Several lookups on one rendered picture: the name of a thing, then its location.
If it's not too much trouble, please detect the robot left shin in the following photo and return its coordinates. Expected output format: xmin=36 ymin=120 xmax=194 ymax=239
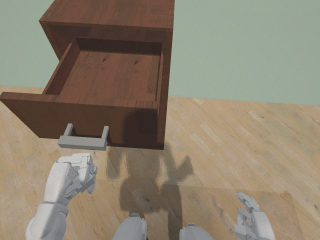
xmin=130 ymin=213 xmax=141 ymax=218

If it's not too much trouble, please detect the left robot forearm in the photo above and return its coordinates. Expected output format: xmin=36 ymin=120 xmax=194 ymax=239
xmin=25 ymin=202 xmax=69 ymax=240

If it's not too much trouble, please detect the cabinet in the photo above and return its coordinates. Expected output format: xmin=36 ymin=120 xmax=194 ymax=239
xmin=39 ymin=0 xmax=175 ymax=150

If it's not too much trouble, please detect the handle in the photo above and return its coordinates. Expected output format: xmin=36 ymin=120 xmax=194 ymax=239
xmin=57 ymin=123 xmax=109 ymax=151

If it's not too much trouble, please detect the robot shin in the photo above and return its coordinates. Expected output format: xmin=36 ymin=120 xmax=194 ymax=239
xmin=186 ymin=223 xmax=196 ymax=227
xmin=130 ymin=213 xmax=141 ymax=218

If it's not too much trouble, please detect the left robot hand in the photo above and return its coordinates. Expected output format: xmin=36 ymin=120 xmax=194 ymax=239
xmin=43 ymin=153 xmax=98 ymax=206

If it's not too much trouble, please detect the robot right shin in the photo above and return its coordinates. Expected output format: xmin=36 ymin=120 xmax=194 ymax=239
xmin=186 ymin=223 xmax=196 ymax=227

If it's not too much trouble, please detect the right robot hand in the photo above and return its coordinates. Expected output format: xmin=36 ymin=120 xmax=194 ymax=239
xmin=234 ymin=191 xmax=276 ymax=240

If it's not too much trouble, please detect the drawer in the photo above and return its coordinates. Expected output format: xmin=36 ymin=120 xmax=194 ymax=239
xmin=0 ymin=36 xmax=165 ymax=146

